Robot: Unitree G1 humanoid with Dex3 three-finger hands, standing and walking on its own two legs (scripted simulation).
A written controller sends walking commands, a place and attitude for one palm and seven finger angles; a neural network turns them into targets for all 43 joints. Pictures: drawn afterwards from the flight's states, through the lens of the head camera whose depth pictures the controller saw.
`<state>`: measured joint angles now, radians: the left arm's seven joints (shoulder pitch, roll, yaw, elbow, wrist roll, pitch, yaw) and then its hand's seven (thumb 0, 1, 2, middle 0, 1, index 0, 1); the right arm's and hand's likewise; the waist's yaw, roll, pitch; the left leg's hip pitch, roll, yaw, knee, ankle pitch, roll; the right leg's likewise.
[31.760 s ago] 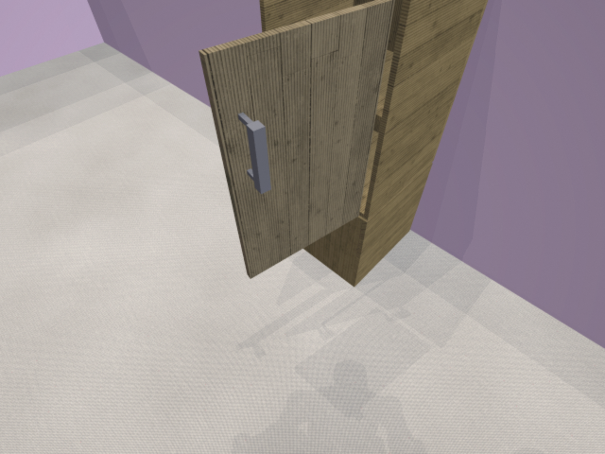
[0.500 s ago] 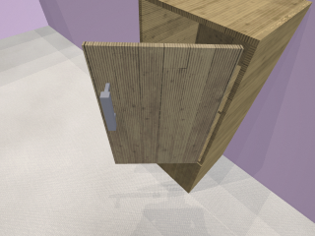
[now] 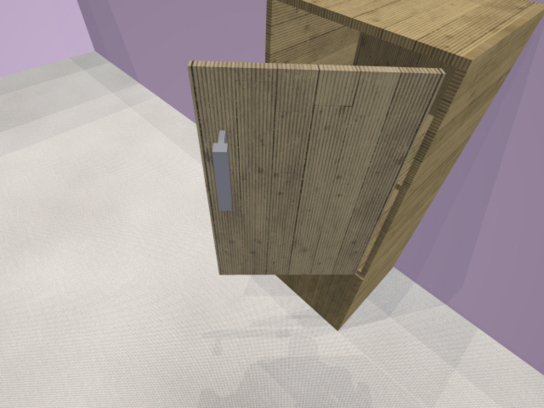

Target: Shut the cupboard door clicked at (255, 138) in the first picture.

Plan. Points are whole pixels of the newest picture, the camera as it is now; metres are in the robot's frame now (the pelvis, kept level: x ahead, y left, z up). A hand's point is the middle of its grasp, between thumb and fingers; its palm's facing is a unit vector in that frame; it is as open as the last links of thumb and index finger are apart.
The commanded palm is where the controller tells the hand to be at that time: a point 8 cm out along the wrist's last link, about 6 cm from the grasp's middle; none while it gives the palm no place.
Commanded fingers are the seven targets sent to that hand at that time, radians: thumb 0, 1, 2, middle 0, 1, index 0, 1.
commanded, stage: look again from close up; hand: left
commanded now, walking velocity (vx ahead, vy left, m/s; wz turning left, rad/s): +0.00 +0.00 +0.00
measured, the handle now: (223, 171) +0.48 +0.12 +0.07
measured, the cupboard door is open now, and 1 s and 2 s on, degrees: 47 47 47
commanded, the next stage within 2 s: shuffle to correct the standing spot in 0.08 s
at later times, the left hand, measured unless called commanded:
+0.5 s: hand out of the picture -0.08 +0.18 -0.17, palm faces +0.03 -0.98 -0.22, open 7.4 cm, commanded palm none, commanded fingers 0.00 0.90 0.90 -0.20 -0.30 -0.20 -0.30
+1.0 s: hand out of the picture -0.01 +0.10 -0.18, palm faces +0.05 -0.99 -0.13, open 7.4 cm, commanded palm none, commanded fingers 0.00 0.90 0.90 -0.20 -0.30 -0.20 -0.30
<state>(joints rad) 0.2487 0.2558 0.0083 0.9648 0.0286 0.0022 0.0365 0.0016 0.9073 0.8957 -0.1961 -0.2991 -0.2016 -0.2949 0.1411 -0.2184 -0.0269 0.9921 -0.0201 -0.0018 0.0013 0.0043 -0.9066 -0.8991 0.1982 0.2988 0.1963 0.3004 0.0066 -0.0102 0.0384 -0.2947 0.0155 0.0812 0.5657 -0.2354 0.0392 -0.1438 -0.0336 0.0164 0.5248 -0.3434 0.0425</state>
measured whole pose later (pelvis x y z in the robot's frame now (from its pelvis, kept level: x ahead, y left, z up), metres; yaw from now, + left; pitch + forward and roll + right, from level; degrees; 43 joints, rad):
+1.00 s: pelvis +0.01 -0.05 -0.01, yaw +1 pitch +0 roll +0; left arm 0.36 0.13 0.05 1.04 0.04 0.04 0.00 0.00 0.91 0.90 -0.20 -0.30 -0.20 -0.29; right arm 0.31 -0.11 -0.05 1.09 -0.04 -0.02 -0.04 0.00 -0.91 -0.90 0.20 0.30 0.20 0.30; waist -0.02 -0.03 0.02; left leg -0.35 0.10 0.06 0.62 -0.26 -0.03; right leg -0.29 0.00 -0.07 0.74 -0.47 -0.02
